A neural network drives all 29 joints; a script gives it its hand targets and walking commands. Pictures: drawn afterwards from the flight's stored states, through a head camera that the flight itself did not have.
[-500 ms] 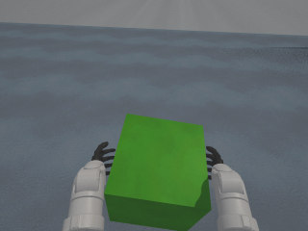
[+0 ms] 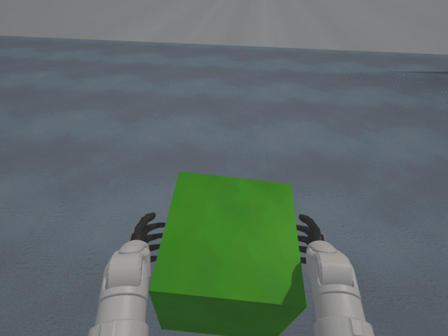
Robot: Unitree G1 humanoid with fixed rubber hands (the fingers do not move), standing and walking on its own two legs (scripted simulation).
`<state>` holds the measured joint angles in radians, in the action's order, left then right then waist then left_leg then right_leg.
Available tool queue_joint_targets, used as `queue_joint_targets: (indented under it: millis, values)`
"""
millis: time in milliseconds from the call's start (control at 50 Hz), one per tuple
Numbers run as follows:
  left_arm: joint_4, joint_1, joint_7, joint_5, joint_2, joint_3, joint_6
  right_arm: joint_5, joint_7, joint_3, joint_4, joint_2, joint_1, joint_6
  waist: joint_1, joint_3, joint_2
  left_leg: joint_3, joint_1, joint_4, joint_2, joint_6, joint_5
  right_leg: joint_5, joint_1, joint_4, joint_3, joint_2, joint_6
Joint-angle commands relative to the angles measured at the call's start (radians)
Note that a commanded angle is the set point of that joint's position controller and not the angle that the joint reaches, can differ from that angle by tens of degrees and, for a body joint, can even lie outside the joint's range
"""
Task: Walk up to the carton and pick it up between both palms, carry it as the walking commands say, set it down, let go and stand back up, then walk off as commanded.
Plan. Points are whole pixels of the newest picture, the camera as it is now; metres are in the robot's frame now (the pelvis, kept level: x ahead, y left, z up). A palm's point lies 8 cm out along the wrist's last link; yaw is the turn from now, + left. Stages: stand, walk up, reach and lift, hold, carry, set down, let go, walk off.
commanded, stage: hold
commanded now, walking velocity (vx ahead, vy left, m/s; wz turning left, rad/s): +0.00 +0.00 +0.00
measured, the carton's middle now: (226, 256) +0.31 -0.01 -0.03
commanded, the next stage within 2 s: carry in 0.14 s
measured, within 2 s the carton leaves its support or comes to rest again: neither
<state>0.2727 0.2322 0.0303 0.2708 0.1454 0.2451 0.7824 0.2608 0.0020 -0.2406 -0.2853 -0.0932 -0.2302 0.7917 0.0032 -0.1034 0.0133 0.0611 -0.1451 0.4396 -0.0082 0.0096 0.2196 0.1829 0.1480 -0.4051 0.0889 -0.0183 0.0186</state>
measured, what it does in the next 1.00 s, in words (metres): walks backwards, turning right: right foot, then left foot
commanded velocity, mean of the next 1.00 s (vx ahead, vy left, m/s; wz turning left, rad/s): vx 0.26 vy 0.00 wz -0.46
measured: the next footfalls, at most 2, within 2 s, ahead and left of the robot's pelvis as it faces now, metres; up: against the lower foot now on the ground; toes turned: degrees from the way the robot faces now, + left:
right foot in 0.56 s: -0.05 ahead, -0.16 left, +0.00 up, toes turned -10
left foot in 0.84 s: -0.07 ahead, +0.08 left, +0.00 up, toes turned -12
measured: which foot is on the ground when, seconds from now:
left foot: down 0.00-0.56, up 0.58-0.82, down 0.84-1.00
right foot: down 0.00-0.34, up 0.36-0.54, down 0.56-0.82, up 0.84-1.00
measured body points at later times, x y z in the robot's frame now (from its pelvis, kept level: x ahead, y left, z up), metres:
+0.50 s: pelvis -0.06 -0.01 -0.02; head -0.09 -0.01 +0.43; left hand +0.25 +0.12 +0.07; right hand +0.21 -0.21 +0.06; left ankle +0.02 +0.12 -0.74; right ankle -0.07 -0.14 -0.70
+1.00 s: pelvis -0.13 -0.03 +0.01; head -0.17 +0.00 +0.46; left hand +0.16 +0.06 +0.08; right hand +0.07 -0.26 +0.08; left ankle -0.12 +0.09 -0.74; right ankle -0.13 -0.19 -0.68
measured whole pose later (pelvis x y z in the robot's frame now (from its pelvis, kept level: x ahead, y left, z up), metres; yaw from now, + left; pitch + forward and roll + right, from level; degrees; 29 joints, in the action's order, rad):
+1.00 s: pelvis -0.13 -0.03 +0.01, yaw -17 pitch +1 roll -2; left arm -0.25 0.12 -0.05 0.12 0.11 0.13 1.23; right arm 0.09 0.09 -0.17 0.20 -0.09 -0.15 1.23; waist 0.00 -0.13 -0.01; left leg -0.07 -0.17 0.38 0.05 -0.02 0.33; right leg 0.25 0.53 -0.90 0.02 0.03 0.01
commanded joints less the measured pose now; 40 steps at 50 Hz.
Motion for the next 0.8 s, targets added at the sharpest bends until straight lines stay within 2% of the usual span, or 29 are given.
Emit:
queue_joint_targets:
  millis: [0,40,80,100,120,140,220,260,280,300,320,340,400,440,480,500,520,540,560,580,600,620,640,660,680,720,740,760,780]
  values:
    - [-0.079,0.583,0.276,-0.284,0.944,-0.560,-0.052,-0.294,-0.305,0.590,0.147,-0.979,-0.629,-0.059,0.011,-0.089,-0.010,-0.009,-0.001,-0.122,-0.089,-0.012,-0.016,-0.021,-0.137,0.082,-0.022,-0.068,-0.021]
    - [-0.069,0.602,0.282,-0.289,0.944,-0.557,-0.061,-0.294,-0.306,0.592,0.132,-0.994,-0.644,-0.063,0.009,-0.101,-0.063,-0.003,0.022,-0.118,-0.084,-0.014,-0.015,-0.005,-0.112,0.081,-0.024,-0.071,-0.014]
    - [-0.090,0.624,0.281,-0.295,0.962,-0.579,-0.066,-0.311,-0.308,0.608,0.140,-1.003,-0.655,-0.067,0.010,-0.109,-0.012,-0.003,0.016,-0.117,-0.087,-0.014,-0.010,-0.010,-0.126,0.069,-0.025,-0.068,-0.016]
    - [-0.064,0.602,0.282,-0.287,0.958,-0.561,-0.062,-0.300,-0.309,0.590,0.119,-0.993,-0.638,-0.064,0.005,-0.097,-0.028,0.000,0.014,-0.118,-0.081,-0.013,-0.004,-0.007,-0.113,0.072,-0.027,-0.068,-0.016]
    - [-0.121,0.595,0.263,-0.326,0.929,-0.655,-0.072,-0.337,-0.294,0.644,0.168,-0.969,-0.670,-0.075,0.001,-0.265,-0.058,0.019,-0.053,0.054,0.124,-0.019,-0.314,-0.275,-0.047,-0.116,-0.036,0.150,-0.031]
    - [-0.160,0.559,0.259,-0.365,0.940,-0.667,-0.066,-0.361,-0.284,0.675,0.205,-0.986,-0.627,-0.066,0.002,-0.272,-0.092,-0.003,-0.071,0.098,0.126,-0.010,-0.340,-0.333,-0.024,-0.145,-0.019,0.149,-0.035]
    - [-0.359,0.622,0.225,-0.468,0.908,-0.755,0.029,-0.413,-0.242,0.744,0.340,-0.961,-0.587,0.020,0.006,-0.205,-0.081,-0.056,-0.168,0.244,0.109,-0.005,-0.236,-0.453,0.136,-0.149,0.129,0.179,-0.067]
    - [-0.417,0.573,0.202,-0.486,0.884,-0.775,0.104,-0.443,-0.217,0.772,0.418,-0.938,-0.571,0.090,-0.002,-0.259,-0.121,-0.053,-0.116,0.214,0.110,-0.011,-0.257,-0.529,0.177,-0.194,0.132,0.158,-0.063]
    - [-0.437,0.554,0.190,-0.492,0.870,-0.787,0.143,-0.448,-0.208,0.762,0.420,-0.917,-0.526,0.128,-0.006,-0.312,-0.042,-0.024,-0.053,0.194,0.149,-0.036,-0.382,-0.465,0.212,-0.263,0.098,0.121,-0.045]
    - [-0.486,0.561,0.183,-0.510,0.865,-0.810,0.175,-0.466,-0.201,0.781,0.454,-0.899,-0.505,0.155,-0.017,-0.341,0.060,0.067,0.026,0.156,0.237,-0.088,-0.566,-0.291,0.306,-0.379,0.046,0.057,-0.013]
    - [-0.506,0.579,0.177,-0.526,0.856,-0.820,0.204,-0.473,-0.192,0.782,0.472,-0.882,-0.520,0.179,-0.021,-0.348,0.184,0.194,0.048,0.097,0.402,-0.197,-0.795,0.159,0.390,-0.564,-0.059,-0.039,0.020]
    - [-0.550,0.585,0.172,-0.553,0.856,-0.860,0.231,-0.491,-0.185,0.806,0.521,-0.857,-0.516,0.198,-0.014,-0.345,0.244,0.188,0.009,0.083,0.479,-0.259,-0.804,0.419,0.414,-0.663,-0.097,-0.003,0.017]
    - [-0.570,0.540,0.177,-0.598,0.850,-0.866,0.306,-0.511,-0.164,0.826,0.598,-0.864,-0.521,0.276,0.003,-0.241,0.158,0.033,-0.182,0.104,0.380,-0.201,-0.664,0.371,0.334,-0.686,-0.105,0.029,0.004]
    - [-0.584,0.510,0.170,-0.600,0.841,-0.840,0.355,-0.537,-0.160,0.818,0.648,-0.847,-0.538,0.329,0.011,-0.193,0.175,-0.062,-0.227,0.120,0.316,-0.139,-0.560,0.308,0.286,-0.567,-0.138,0.011,-0.008]
    - [-0.579,0.466,0.168,-0.598,0.832,-0.820,0.393,-0.544,-0.157,0.809,0.627,-0.856,-0.493,0.374,0.015,-0.226,0.100,-0.123,-0.181,0.215,0.285,-0.094,-0.505,0.160,0.222,-0.295,-0.128,-0.002,-0.018]
    - [-0.576,0.443,0.170,-0.591,0.810,-0.811,0.410,-0.524,-0.158,0.789,0.592,-0.840,-0.423,0.391,0.019,-0.212,0.049,-0.151,-0.198,0.285,0.241,-0.055,-0.465,0.003,0.174,-0.162,-0.053,0.018,-0.029]
    - [-0.597,0.447,0.175,-0.604,0.787,-0.797,0.417,-0.519,-0.152,0.782,0.607,-0.850,-0.405,0.395,0.022,-0.253,-0.081,-0.165,-0.308,0.404,0.167,0.002,-0.232,-0.459,0.045,-0.084,0.124,0.127,-0.067]
    - [-0.610,0.436,0.175,-0.602,0.779,-0.793,0.418,-0.527,-0.154,0.791,0.641,-0.870,-0.399,0.395,0.020,-0.283,-0.308,-0.147,-0.563,0.552,0.058,0.051,0.375,-1.023,-0.147,-0.096,0.372,0.287,-0.151]
    - [-0.662,0.455,0.171,-0.600,0.773,-0.793,0.420,-0.539,-0.155,0.815,0.670,-0.890,-0.406,0.395,0.008,-0.328,-0.313,-0.086,-0.601,0.723,0.079,0.065,0.450,-1.180,-0.163,-0.144,0.385,0.361,-0.181]
    - [-0.669,0.416,0.165,-0.576,0.785,-0.789,0.423,-0.554,-0.160,0.826,0.661,-0.909,-0.396,0.397,0.007,-0.385,-0.208,-0.046,-0.574,0.746,0.098,0.070,0.362,-0.906,-0.166,-0.140,0.312,0.337,-0.164]
    - [-0.794,0.767,0.151,-0.687,0.710,-0.890,0.367,-0.692,-0.147,0.916,0.778,-0.860,-0.747,0.350,0.011,-0.367,-0.196,-0.050,-0.572,0.724,0.096,0.075,0.328,-0.569,-0.098,-0.124,0.290,0.303,-0.161]
    - [-0.878,1.118,0.125,-0.770,0.638,-0.971,0.324,-0.827,-0.134,0.994,0.862,-0.813,-1.098,0.309,0.016,-0.385,-0.162,-0.071,-0.509,0.704,0.079,0.064,0.277,-0.088,0.010,-0.050,0.292,0.257,-0.158]
    - [-0.775,0.891,0.127,-0.646,0.753,-0.884,0.384,-0.725,-0.150,0.894,0.808,-0.894,-1.037,0.369,0.012,-0.344,-0.206,-0.101,-0.418,0.662,0.071,0.061,0.228,0.379,0.131,0.107,0.338,0.250,-0.170]
    - [-0.680,0.540,0.134,-0.538,0.804,-0.788,0.434,-0.610,-0.166,0.791,0.703,-0.940,-0.686,0.419,-0.001,-0.295,-0.191,-0.138,-0.377,0.599,0.030,0.062,0.255,0.574,0.189,0.221,0.369,0.246,-0.153]
    - [-0.704,0.387,0.132,-0.550,0.798,-0.770,0.430,-0.622,-0.165,0.790,0.724,-0.939,-0.501,0.418,-0.005,-0.312,-0.212,-0.151,-0.302,0.489,0.017,0.048,0.269,0.603,0.206,0.242,0.348,0.267,-0.151]
    - [-0.694,0.410,0.144,-0.572,0.795,-0.772,0.430,-0.612,-0.177,0.774,0.707,-0.930,-0.504,0.430,-0.013,-0.337,-0.287,-0.180,-0.080,0.271,-0.004,0.020,0.257,0.477,0.294,0.216,0.209,0.204,-0.105]
    - [-0.668,0.406,0.142,-0.561,0.807,-0.768,0.435,-0.610,-0.181,0.768,0.675,-0.939,-0.502,0.437,-0.019,-0.339,-0.266,-0.236,0.005,0.145,-0.046,0.020,0.221,0.459,0.290,0.171,0.162,0.167,-0.091]
    - [-0.650,0.415,0.146,-0.566,0.815,-0.776,0.438,-0.608,-0.182,0.768,0.673,-0.939,-0.508,0.435,-0.033,-0.328,-0.178,-0.243,0.077,-0.035,-0.058,0.027,0.196,0.445,0.294,0.047,0.078,0.104,-0.070]
    - [-0.647,0.417,0.159,-0.568,0.818,-0.779,0.438,-0.595,-0.184,0.761,0.650,-0.930,-0.484,0.437,-0.049,-0.336,-0.060,-0.035,0.211,-0.191,0.077,-0.014,0.323,0.396,0.421,-0.143,-0.002,0.050,-0.021]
